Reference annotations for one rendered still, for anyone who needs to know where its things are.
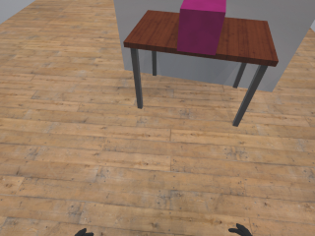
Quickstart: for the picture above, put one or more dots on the carton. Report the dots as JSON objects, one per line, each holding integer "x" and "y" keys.
{"x": 200, "y": 24}

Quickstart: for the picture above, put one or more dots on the right robot hand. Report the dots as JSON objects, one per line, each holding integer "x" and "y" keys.
{"x": 240, "y": 230}

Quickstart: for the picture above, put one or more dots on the table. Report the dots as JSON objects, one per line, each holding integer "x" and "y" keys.
{"x": 241, "y": 40}

